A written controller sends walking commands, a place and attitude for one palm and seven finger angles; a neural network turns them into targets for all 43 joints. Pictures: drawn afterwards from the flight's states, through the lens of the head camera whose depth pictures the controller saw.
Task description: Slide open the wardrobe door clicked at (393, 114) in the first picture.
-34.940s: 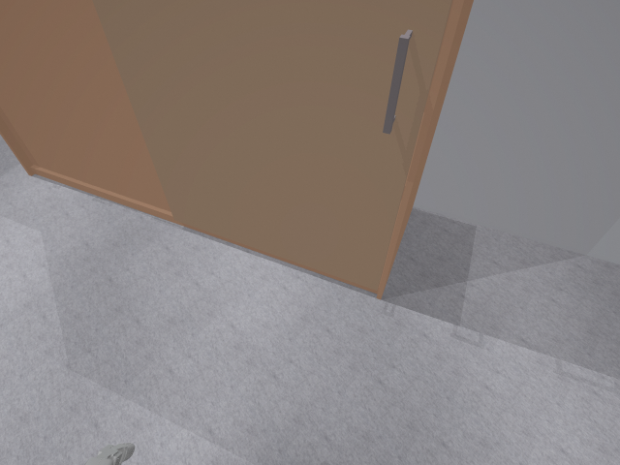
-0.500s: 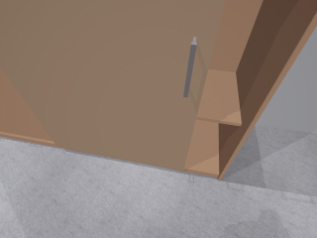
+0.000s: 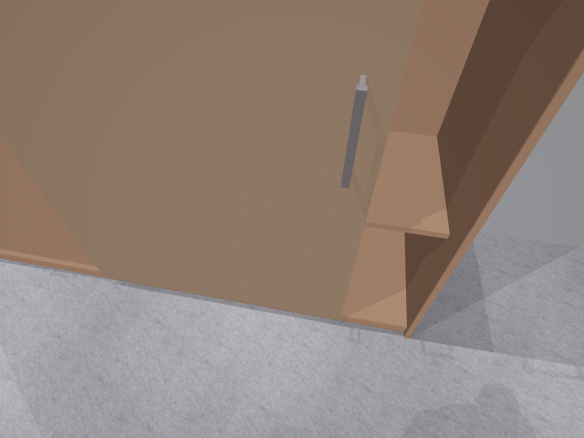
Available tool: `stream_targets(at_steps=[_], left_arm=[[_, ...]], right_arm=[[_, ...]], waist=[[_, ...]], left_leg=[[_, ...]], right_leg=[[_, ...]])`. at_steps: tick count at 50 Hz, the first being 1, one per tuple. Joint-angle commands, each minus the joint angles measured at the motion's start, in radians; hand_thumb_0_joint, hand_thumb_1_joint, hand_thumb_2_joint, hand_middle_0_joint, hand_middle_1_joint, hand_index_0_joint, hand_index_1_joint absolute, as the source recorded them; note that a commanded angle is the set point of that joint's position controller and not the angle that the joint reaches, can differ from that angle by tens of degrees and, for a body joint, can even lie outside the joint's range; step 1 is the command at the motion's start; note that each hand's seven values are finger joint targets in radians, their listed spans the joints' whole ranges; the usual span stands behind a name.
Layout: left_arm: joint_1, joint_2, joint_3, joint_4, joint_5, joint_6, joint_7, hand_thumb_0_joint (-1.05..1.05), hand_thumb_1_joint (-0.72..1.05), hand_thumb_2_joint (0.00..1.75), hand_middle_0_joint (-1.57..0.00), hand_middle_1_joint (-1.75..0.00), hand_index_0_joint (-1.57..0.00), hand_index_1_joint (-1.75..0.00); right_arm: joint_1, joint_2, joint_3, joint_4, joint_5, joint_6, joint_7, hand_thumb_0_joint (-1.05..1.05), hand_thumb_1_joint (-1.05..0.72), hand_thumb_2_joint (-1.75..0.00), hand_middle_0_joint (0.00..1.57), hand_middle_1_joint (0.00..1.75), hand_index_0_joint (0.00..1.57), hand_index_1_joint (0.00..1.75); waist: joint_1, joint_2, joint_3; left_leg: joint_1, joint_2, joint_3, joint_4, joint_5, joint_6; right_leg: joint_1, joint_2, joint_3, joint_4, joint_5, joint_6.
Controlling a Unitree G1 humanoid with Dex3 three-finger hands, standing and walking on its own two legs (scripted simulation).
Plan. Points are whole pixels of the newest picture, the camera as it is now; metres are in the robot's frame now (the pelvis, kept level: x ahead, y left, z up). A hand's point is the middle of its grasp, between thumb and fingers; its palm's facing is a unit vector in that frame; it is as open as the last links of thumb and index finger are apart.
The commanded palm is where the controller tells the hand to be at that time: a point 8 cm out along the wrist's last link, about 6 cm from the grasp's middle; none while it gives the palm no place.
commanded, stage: look again from close up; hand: right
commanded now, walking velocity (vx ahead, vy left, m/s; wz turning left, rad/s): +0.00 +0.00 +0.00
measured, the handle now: (353, 135) +0.60 -0.07 +0.09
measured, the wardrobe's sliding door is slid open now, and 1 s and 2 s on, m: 0.23 0.23 0.23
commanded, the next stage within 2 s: shuffle to correct the standing spot in 0.28 s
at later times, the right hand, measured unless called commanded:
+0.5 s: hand out of the picture -0.02 -0.18 -0.18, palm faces +0.03 +0.98 -0.21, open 7.4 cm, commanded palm none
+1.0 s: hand out of the picture +0.05 -0.15 -0.19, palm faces +0.16 +0.98 -0.12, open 7.4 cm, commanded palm none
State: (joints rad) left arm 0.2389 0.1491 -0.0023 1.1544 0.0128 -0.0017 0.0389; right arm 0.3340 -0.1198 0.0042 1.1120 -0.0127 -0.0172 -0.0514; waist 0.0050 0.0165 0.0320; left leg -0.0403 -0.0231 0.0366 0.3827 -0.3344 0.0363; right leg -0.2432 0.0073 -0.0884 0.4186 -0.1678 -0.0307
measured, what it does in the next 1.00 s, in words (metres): lifts its left foot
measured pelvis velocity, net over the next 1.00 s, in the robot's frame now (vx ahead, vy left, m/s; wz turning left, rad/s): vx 0.10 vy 0.01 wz -0.13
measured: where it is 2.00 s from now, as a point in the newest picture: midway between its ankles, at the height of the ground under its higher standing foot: outside the picture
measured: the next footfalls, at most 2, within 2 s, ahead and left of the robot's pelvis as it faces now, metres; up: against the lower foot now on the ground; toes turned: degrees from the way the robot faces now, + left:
left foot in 1.22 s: +0.24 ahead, +0.22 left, +0.00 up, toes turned -8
right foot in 1.52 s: +0.19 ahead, +0.00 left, +0.00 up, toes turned -13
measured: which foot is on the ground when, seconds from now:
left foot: down 0.00-0.84, up 0.86-1.00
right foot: down 0.00-1.00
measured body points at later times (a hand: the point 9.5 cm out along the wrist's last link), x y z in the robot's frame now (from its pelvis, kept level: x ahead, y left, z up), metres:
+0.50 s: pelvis +0.00 +0.00 +0.00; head +0.01 +0.00 +0.45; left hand +0.01 +0.23 -0.16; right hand -0.02 -0.23 -0.16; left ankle -0.08 +0.09 -0.74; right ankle +0.04 -0.10 -0.74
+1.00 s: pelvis +0.10 +0.01 -0.01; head +0.13 -0.02 +0.44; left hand +0.10 +0.23 -0.15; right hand +0.05 -0.20 -0.18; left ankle +0.09 +0.15 -0.66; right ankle +0.07 -0.09 -0.74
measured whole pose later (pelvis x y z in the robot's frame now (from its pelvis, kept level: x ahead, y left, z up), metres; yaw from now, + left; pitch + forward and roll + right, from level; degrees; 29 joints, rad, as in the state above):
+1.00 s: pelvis +0.10 +0.01 -0.01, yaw -7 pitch -1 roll +0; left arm 0.32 0.11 0.02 1.11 0.02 -0.04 0.05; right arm 0.33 -0.15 -0.05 1.07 -0.03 0.04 0.00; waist 0.01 0.07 0.08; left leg -0.50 0.07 0.02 1.18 -0.30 -0.01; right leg -0.21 -0.04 -0.13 0.54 -0.31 -0.02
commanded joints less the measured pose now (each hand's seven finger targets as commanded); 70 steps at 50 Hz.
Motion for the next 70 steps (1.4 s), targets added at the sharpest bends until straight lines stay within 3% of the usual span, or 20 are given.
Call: stream_targets(at_steps=[1, 19, 28, 32, 35, 37, 39, 40, 41, 42, 44, 46, 49, 58, 60, 61, 62, 63, 66, 70], left_arm=[[0.053, 0.088, 0.009, -0.019, -0.004, -0.012, 0.001, 0.0, 0.9, 0.9, -0.2, -0.3, -0.2, -0.3], [0.019, 0.142, 0.012, -0.026, -0.003, -0.016, -0.001, 0.0, 0.9, 0.9, -0.2, -0.3, -0.2, -0.3], [0.057, 0.125, 0.034, -0.026, 0.012, 0.008, -0.002, 0.0, 0.9, 0.9, -0.2, -0.3, -0.2, -0.3], [0.041, 0.079, 0.036, -0.056, 0.012, 0.001, -0.003, 0.0, 0.9, 0.9, -0.2, -0.3, -0.2, -0.3], [-0.019, 0.055, 0.039, -0.092, 0.016, -0.014, -0.004, 0.0, 0.9, 0.9, -0.2, -0.3, -0.2, -0.3], [-0.019, 0.042, 0.039, -0.098, 0.013, -0.021, -0.005, 0.0, 0.9, 0.9, -0.2, -0.3, -0.2, -0.3], [0.117, 0.041, 0.041, -0.064, 0.011, -0.03, 0.001, 0.0, 0.9, 0.9, -0.2, -0.3, -0.2, -0.3], [0.278, 0.072, 0.051, -0.015, 0.016, -0.036, 0.009, 0.0, 0.9, 0.9, -0.2, -0.3, -0.2, -0.3], [0.41, 0.177, 0.075, 0.019, 0.025, -0.039, 0.027, 0.0, 0.9, 0.9, -0.2, -0.3, -0.2, -0.3], [0.445, 0.194, 0.068, 0.037, 0.009, -0.03, 0.034, 0.0, 0.9, 0.9, -0.2, -0.3, -0.2, -0.3], [0.301, 0.15, 0.062, -0.004, 0.01, -0.038, 0.028, 0.0, 0.9, 0.9, -0.2, -0.3, -0.2, -0.3], [0.19, 0.116, 0.046, -0.04, 0.007, -0.052, 0.026, 0.0, 0.9, 0.9, -0.2, -0.3, -0.2, -0.3], [0.132, 0.129, 0.053, -0.064, 0.006, -0.055, 0.023, 0.0, 0.9, 0.9, -0.2, -0.3, -0.2, -0.3], [0.122, 0.188, 0.104, -0.09, 0.024, -0.02, 0.011, 0.0, 0.9, 0.9, -0.2, -0.3, -0.2, -0.3], [0.13, 0.176, 0.105, -0.091, 0.023, -0.014, 0.006, 0.0, 0.9, 0.9, -0.2, -0.3, -0.2, -0.3], [0.183, 0.098, 0.091, -0.099, 0.018, -0.011, -0.001, 0.0, 0.9, 0.9, -0.2, -0.3, -0.2, -0.3], [0.166, 0.067, 0.076, -0.133, 0.009, 0.0, 0.006, 0.0, 0.9, 0.9, -0.2, -0.3, -0.2, -0.3], [0.138, 0.066, 0.077, -0.148, 0.005, 0.011, 0.012, 0.0, 0.9, 0.9, -0.2, -0.3, -0.2, -0.3], [0.082, 0.098, 0.082, -0.135, 0.01, 0.017, 0.006, 0.0, 0.9, 0.9, -0.2, -0.3, -0.2, -0.3], [0.061, 0.023, 0.047, -0.133, 0.002, 0.019, -0.008, 0.0, 0.9, 0.9, -0.2, -0.3, -0.2, -0.3]], right_arm=[[0.11, -0.099, -0.018, -0.01, -0.004, -0.008, -0.002, 0.0, -0.9, -0.9, 0.2, 0.3, 0.2, 0.3], [0.067, -0.147, -0.025, -0.011, -0.006, -0.007, 0.006, 0.0, -0.9, -0.9, 0.2, 0.3, 0.2, 0.3], [0.131, -0.116, -0.037, -0.006, -0.019, 0.028, 0.03, 0.0, -0.9, -0.9, 0.2, 0.3, 0.2, 0.3], [0.194, -0.132, -0.054, -0.005, -0.019, 0.029, 0.029, 0.0, -0.9, -0.9, 0.2, 0.3, 0.2, 0.3], [0.206, -0.125, -0.055, -0.008, -0.028, 0.012, 0.019, 0.0, -0.9, -0.9, 0.2, 0.3, 0.2, 0.3], [0.217, -0.125, -0.055, 0.002, -0.033, 0.0, 0.013, 0.0, -0.9, -0.9, 0.2, 0.3, 0.2, 0.3], [0.161, -0.148, -0.052, -0.013, -0.022, -0.003, 0.016, 0.0, -0.9, -0.9, 0.2, 0.3, 0.2, 0.3], [0.126, -0.155, -0.054, -0.028, -0.009, -0.002, 0.022, 0.0, -0.9, -0.9, 0.2, 0.3, 0.2, 0.3], [0.112, -0.097, -0.05, -0.068, 0.01, -0.004, 0.033, 0.0, -0.9, -0.9, 0.2, 0.3, 0.2, 0.3], [0.074, -0.101, -0.042, -0.092, 0.002, -0.005, 0.029, 0.0, -0.9, -0.9, 0.2, 0.3, 0.2, 0.3], [0.022, -0.088, -0.054, -0.098, -0.023, 0.015, 0.029, 0.0, -0.9, -0.9, 0.2, 0.3, 0.2, 0.3], [0.06, -0.052, -0.056, -0.088, -0.029, 0.033, 0.047, 0.0, -0.9, -0.9, 0.2, 0.3, 0.2, 0.3], [0.096, -0.044, -0.062, -0.08, -0.02, 0.05, 0.06, 0.0, -0.9, -0.9, 0.2, 0.3, 0.2, 0.3], [-0.037, -0.094, -0.081, -0.135, -0.02, 0.034, 0.073, 0.0, -0.9, -0.9, 0.2, 0.3, 0.2, 0.3], [0.105, -0.155, -0.099, -0.097, -0.021, 0.016, 0.071, 0.0, -0.9, -0.9, 0.2, 0.3, 0.2, 0.3], [0.155, -0.262, -0.119, -0.084, -0.031, 0.004, 0.059, 0.0, -0.9, -0.9, 0.2, 0.3, 0.2, 0.3], [0.151, -0.288, -0.115, -0.09, -0.022, 0.012, 0.049, 0.0, -0.9, -0.9, 0.2, 0.3, 0.2, 0.3], [0.107, -0.264, -0.11, -0.115, -0.02, 0.022, 0.04, 0.0, -0.9, -0.9, 0.2, 0.3, 0.2, 0.3], [-0.045, -0.175, -0.091, -0.152, -0.024, 0.028, 0.028, 0.0, -0.9, -0.9, 0.2, 0.3, 0.2, 0.3], [-0.045, -0.163, -0.071, -0.139, -0.024, 0.004, 0.009, 0.0, -0.9, -0.9, 0.2, 0.3, 0.2, 0.3]], waist=[[-0.004, -0.013, 0.043], [-0.004, -0.001, 0.032], [-0.011, -0.016, 0.132], [-0.036, 0.086, 0.145], [-0.039, 0.122, 0.167], [-0.027, 0.055, 0.148], [0.048, 0.037, 0.063], [0.119, 0.019, -0.021], [0.146, -0.243, -0.079], [0.126, -0.209, -0.083], [0.072, -0.039, 0.114], [0.008, -0.075, 0.136], [-0.021, -0.147, 0.067], [0.018, -0.168, 0.072], [-0.049, -0.031, -0.025], [-0.063, 0.295, -0.101], [-0.061, 0.386, -0.163], [-0.055, 0.263, -0.113], [-0.011, 0.177, -0.049], [-0.002, 0.032, -0.055]], left_leg=[[-0.133, 0.145, -0.094, -0.09, 0.296, -0.018], [-0.116, 0.144, -0.09, -0.113, 0.227, -0.013], [-0.168, 0.104, -0.031, -0.024, -0.154, 0.01], [-0.061, 0.192, -0.128, -0.107, -0.203, 0.071], [0.043, 0.324, -0.182, -0.114, 0.278, 0.155], [0.131, 0.311, -0.085, -0.004, 0.701, 0.155], [0.085, 0.249, 0.029, 0.25, 1.001, 0.098], [-0.098, 0.184, 0.075, 0.494, 0.915, 0.037], [-0.452, 0.046, 0.114, 0.813, 0.277, -0.041], [-0.527, 0.013, -0.013, 0.971, -0.174, -0.019], [-0.552, 0.105, -0.085, 0.948, -0.102, -0.015], [-0.513, 0.132, -0.082, 0.877, 0.022, -0.044], [-0.468, 0.136, -0.047, 0.748, 0.103, -0.066], [-0.311, 0.092, 0.077, 0.236, 0.114, -0.081], [-0.088, 0.089, 0.051, 0.064, 0.203, -0.065], [0.048, 0.29, -0.177, -0.026, 0.31, 0.007], [0.028, 0.39, -0.293, -0.076, 0.38, 0.091], [-0.039, 0.395, -0.263, -0.094, 0.32, 0.136], [-0.13, 0.296, -0.103, -0.038, 0.411, 0.139], [-0.212, 0.329, -0.105, -0.041, 0.527, 0.16]], right_leg=[[0.115, -0.118, 0.126, -0.042, 0.19, -0.005], [0.133, -0.127, 0.144, -0.07, 0.188, -0.009], [-0.068, -0.148, 0.234, -0.105, -0.334, -0.032], [-0.242, -0.063, 0.091, 0.138, -0.226, -0.008], [-0.389, -0.062, -0.015, 0.464, -0.32, 0.008], [-0.395, -0.077, -0.043, 0.444, -0.369, 0.004], [-0.151, -0.03, -0.102, 0.19, -0.228, -0.016], [0.146, -0.048, -0.029, 0.069, 0.072, -0.053], [0.391, -0.344, 0.394, 0.007, 0.451, -0.182], [0.361, -0.482, 0.544, -0.056, 0.655, -0.264], [0.08, -0.464, 0.427, -0.132, 0.34, -0.212], [-0.037, -0.375, 0.286, -0.169, 0.209, -0.145], [-0.054, -0.295, 0.125, -0.17, 0.151, -0.106], [-0.037, -0.294, 0.104, -0.053, 0.038, -0.062], [-0.078, -0.209, 0.033, 0.186, -0.019, 0.003], [-0.23, -0.079, -0.079, 0.483, -0.288, 0.05], [-0.265, -0.035, -0.009, 0.679, -0.516, 0.043], [-0.278, -0.071, 0.04, 0.75, -0.503, 0.033], [-0.273, -0.114, 0.042, 0.785, -0.356, 0.042], [-0.111, -0.093, 0.041, 0.461, -0.321, 0.048]])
